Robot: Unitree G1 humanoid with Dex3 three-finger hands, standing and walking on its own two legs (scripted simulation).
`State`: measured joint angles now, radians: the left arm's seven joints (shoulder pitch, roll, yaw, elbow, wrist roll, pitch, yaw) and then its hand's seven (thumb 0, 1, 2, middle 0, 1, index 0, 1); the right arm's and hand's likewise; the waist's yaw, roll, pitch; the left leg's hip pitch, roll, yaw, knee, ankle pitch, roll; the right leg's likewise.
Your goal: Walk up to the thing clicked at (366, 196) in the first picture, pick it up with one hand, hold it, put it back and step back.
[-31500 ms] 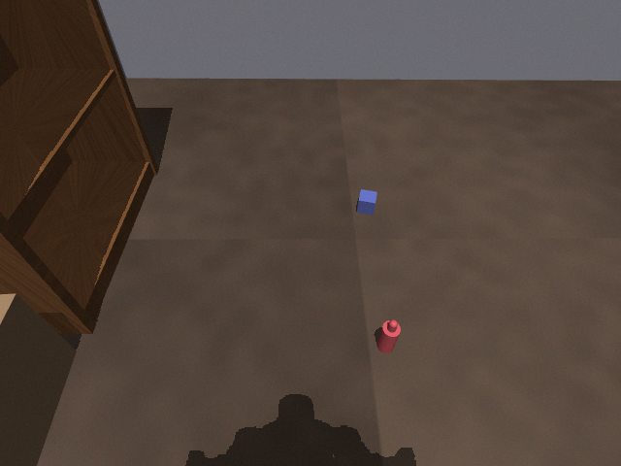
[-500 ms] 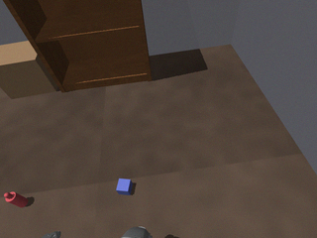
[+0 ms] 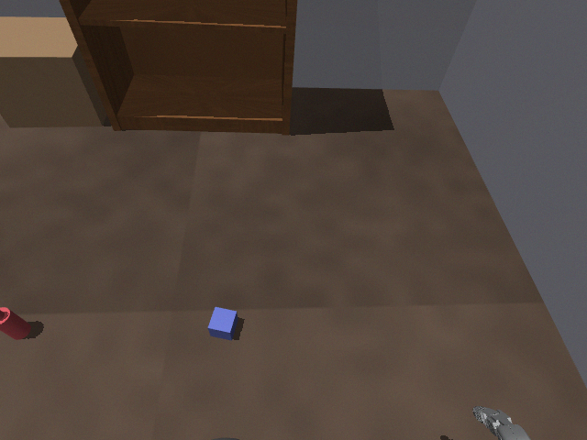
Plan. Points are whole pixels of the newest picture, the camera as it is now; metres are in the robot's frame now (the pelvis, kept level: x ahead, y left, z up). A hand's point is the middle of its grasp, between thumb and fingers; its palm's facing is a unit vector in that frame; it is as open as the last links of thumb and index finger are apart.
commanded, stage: walk up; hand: left
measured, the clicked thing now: (223, 323) +0.54 +0.21 -0.72
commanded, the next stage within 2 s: stand in 0.40 s
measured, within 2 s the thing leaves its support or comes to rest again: neither
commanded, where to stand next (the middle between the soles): +0.12 -0.02 m, yaw -2 degrees
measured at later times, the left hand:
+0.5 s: hand out of the picture +0.09 +0.24 -0.13, palm faces -0.02 -0.94 -0.35, open 7.4 cm
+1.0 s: hand out of the picture +0.08 +0.23 -0.13, palm faces -0.02 -0.94 -0.34, open 7.4 cm
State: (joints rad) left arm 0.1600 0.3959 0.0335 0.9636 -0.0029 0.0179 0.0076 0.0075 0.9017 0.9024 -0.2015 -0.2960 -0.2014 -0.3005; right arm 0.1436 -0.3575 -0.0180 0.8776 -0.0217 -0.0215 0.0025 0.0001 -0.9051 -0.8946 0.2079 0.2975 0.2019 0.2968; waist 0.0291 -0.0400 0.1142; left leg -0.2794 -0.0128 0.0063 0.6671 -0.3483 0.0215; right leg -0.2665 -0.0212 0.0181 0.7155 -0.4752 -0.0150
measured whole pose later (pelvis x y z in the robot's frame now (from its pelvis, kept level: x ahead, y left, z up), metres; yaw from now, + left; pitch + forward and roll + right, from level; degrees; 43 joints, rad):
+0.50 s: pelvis +0.01 -0.02 +0.02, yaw +0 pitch -3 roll +0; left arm 0.15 0.36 0.01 1.05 0.00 -0.02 -0.02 0.01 0.90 0.90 -0.20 -0.30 -0.20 -0.30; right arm 0.16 -0.39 -0.01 1.03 0.00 -0.02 0.01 0.00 -0.91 -0.89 0.21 0.30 0.20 0.30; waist 0.00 0.01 0.07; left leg -0.17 0.01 -0.01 0.49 -0.27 -0.01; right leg -0.15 0.00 0.00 0.50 -0.30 -0.01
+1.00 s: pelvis -0.01 -0.02 +0.03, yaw +0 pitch -3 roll +0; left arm 0.08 0.35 0.00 1.15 0.00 -0.02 -0.01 0.01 0.90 0.90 -0.20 -0.30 -0.20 -0.30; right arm 0.09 -0.35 0.00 1.15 -0.01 -0.02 0.01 0.00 -0.91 -0.89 0.21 0.30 0.20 0.30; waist -0.01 0.00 0.05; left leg -0.12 0.02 0.00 0.30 -0.14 -0.02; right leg -0.09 0.01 0.01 0.30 -0.17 -0.01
